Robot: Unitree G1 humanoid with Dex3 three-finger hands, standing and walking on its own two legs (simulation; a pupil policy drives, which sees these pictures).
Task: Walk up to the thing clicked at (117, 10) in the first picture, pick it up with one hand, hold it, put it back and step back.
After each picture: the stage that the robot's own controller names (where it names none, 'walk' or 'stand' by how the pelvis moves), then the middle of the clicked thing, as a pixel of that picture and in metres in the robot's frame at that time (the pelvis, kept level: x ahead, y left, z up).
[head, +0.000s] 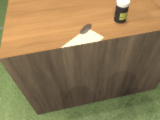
stand; (121, 11) +0.79 -0.19 +0.00
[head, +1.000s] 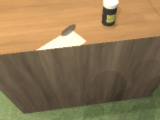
sink last; (109, 12) +0.70 -0.09 +0.02
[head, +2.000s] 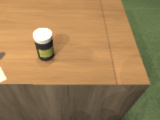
rise first; (44, 45) +0.48 +0.18 +0.03
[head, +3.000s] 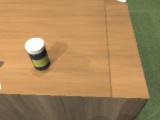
stand; (38, 54) +0.45 +0.20 +0.04
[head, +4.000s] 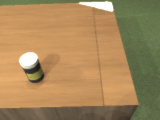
stand; (32, 68) +0.43 +0.23 -0.01
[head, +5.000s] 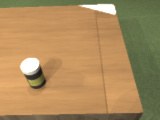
stand; (34, 74) +0.41 +0.22 -0.01
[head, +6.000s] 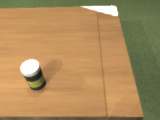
stand; (34, 75) +0.40 +0.22 -0.01
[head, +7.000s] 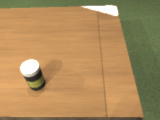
stand; (33, 75) +0.40 +0.22 -0.01
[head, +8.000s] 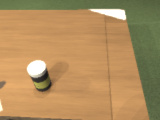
rise first; (40, 76) +0.39 +0.21 +0.00
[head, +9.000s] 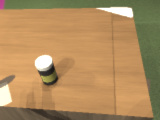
go down; (47, 70) +0.42 +0.20 +0.00
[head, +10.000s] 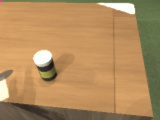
go down; (46, 66) +0.43 +0.20 +0.01
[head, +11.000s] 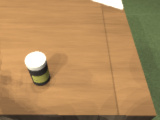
go down; (38, 69) +0.40 +0.18 +0.03
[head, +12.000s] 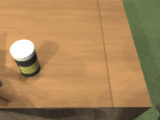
close in; (26, 59) +0.41 +0.19 +0.05
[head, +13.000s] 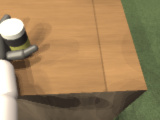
close; (17, 40) +0.46 +0.19 +0.07
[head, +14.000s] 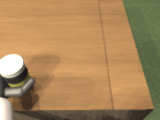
lift; (16, 75) +0.34 +0.22 +0.08
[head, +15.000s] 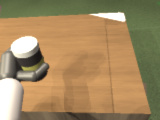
lift; (31, 60) +0.33 +0.17 +0.19
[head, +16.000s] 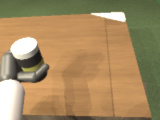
hold; (31, 61) +0.33 +0.17 +0.18
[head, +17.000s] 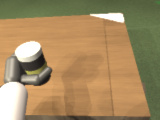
hold; (34, 64) +0.33 +0.17 +0.17
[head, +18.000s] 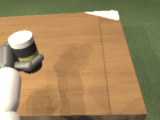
crouch; (26, 52) +0.38 +0.19 +0.17
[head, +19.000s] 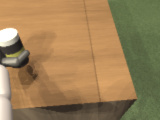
lower; (13, 49) +0.45 +0.21 +0.08
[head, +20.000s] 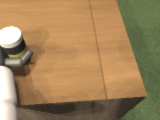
lower; (15, 47) +0.45 +0.20 +0.07
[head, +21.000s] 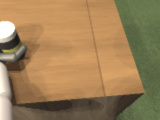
lower; (9, 43) +0.46 +0.21 +0.07
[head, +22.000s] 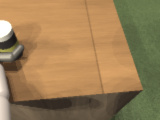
lower; (6, 42) +0.46 +0.21 +0.07
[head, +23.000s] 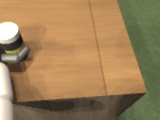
loosen; (12, 43) +0.46 +0.20 +0.07
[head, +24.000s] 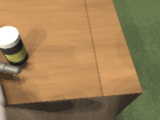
withdraw; (12, 47) +0.45 +0.20 +0.07
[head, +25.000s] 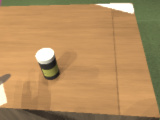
sink last; (48, 64) +0.43 +0.19 +0.04
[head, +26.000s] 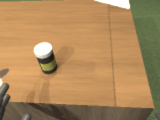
stand; (46, 58) +0.45 +0.19 +0.03
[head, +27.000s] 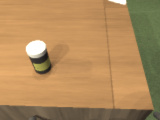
stand; (39, 58) +0.44 +0.19 +0.04
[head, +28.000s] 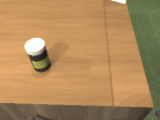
stand; (38, 55) +0.44 +0.19 +0.05
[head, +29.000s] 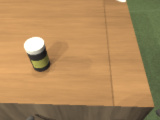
stand; (38, 55) +0.44 +0.19 +0.06
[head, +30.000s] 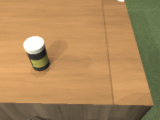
stand; (37, 54) +0.44 +0.19 +0.06
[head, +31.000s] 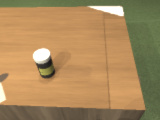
stand; (44, 64) +0.46 +0.19 +0.00
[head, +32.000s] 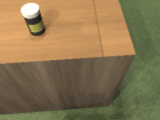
walk; (34, 20) +0.59 +0.22 +0.02
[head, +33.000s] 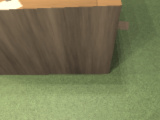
walk; out of the picture +0.95 +0.21 +0.02
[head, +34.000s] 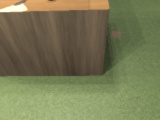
stand; out of the picture +1.09 +0.24 +0.01
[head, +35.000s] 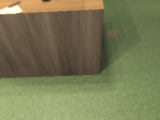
stand; out of the picture +1.09 +0.26 -0.01
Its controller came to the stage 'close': yes
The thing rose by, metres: 0.21
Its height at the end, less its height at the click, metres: +0.00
